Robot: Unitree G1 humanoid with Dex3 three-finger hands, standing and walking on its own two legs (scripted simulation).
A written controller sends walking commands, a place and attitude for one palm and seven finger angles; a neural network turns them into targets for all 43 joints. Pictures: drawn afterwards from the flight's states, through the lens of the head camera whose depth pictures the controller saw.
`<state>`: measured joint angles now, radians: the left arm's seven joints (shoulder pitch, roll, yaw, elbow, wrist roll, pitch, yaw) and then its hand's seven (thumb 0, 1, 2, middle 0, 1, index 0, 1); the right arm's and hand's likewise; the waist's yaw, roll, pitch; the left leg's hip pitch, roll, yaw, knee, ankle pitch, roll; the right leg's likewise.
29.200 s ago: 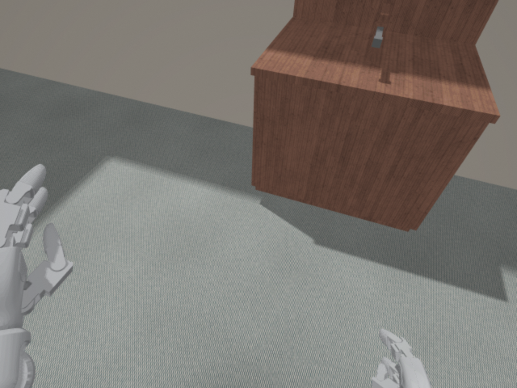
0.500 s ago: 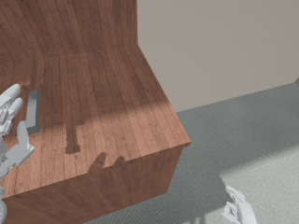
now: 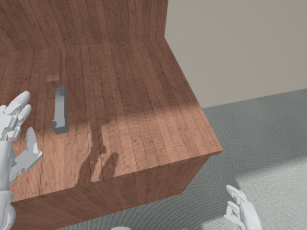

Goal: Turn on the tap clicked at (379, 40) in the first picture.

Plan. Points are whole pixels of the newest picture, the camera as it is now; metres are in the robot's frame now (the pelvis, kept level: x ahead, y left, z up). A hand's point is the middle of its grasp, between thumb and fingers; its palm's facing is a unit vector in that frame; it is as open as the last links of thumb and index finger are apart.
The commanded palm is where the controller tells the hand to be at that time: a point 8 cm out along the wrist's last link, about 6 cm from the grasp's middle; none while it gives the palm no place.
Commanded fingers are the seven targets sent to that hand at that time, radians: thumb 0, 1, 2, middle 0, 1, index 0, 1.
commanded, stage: come to a stop and stand still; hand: left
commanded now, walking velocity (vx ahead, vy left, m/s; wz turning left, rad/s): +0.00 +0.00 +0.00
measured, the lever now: (60, 126) +0.31 +0.27 +0.08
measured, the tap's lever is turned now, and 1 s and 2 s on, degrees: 0 0 0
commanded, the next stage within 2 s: look again from close up in 0.50 s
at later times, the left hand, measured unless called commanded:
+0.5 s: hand (4, 153) +0.21 +0.30 +0.15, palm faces +0.33 -0.84 -0.43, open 7.4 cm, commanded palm +0.14 +0.33 +0.18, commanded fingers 0.00 0.90 0.90 -0.20 -0.30 -0.20 -0.30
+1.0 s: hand out of the picture +0.18 +0.29 +0.16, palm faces +0.34 -0.85 -0.40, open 7.4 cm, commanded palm +0.13 +0.33 +0.18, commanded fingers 0.00 0.90 0.90 -0.20 -0.30 -0.20 -0.30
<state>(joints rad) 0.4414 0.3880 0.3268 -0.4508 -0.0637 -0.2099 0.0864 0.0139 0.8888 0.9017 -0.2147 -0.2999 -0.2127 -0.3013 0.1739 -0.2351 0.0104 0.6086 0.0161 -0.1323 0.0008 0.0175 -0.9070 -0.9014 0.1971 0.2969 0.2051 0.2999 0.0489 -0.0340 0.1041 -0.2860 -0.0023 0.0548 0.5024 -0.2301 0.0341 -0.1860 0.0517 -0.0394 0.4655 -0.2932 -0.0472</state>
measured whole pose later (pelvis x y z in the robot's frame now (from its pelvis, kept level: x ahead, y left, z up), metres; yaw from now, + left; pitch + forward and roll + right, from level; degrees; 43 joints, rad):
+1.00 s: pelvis -0.03 +0.04 +0.00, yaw +0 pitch +0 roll -2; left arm 0.47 0.38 0.33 -0.48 -0.04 -0.20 0.09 0.01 0.89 0.90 -0.21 -0.30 -0.21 -0.30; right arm 0.20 -0.22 0.03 0.55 0.02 -0.09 -0.03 0.02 -0.91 -0.90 0.20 0.30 0.21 0.30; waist 0.02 0.00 0.05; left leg -0.27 -0.04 0.06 0.43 -0.15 0.09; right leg -0.16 0.01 -0.04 0.37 -0.20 0.01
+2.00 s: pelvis -0.02 -0.05 +0.00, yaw +0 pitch +0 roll -1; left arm 0.49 0.38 0.33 -0.51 -0.11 -0.13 0.07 0.01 0.89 0.90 -0.21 -0.30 -0.21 -0.30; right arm 0.20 -0.22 0.00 0.57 0.03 -0.05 -0.05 0.02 -0.91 -0.90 0.20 0.30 0.20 0.30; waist 0.00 0.01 0.04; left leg -0.31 0.09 0.01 0.54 -0.22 -0.02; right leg -0.17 0.15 -0.07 0.41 -0.24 -0.11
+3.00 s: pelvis -0.02 -0.03 +0.00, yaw -1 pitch +0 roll -1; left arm 0.51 0.41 0.35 -0.56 -0.11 -0.12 0.07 0.01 0.89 0.90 -0.21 -0.30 -0.21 -0.30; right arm 0.18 -0.20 0.01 0.55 0.03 -0.05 -0.04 0.02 -0.91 -0.90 0.20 0.30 0.21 0.30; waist 0.00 0.00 0.05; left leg -0.30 0.06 0.04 0.50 -0.20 -0.01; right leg -0.17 0.11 -0.05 0.40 -0.23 -0.09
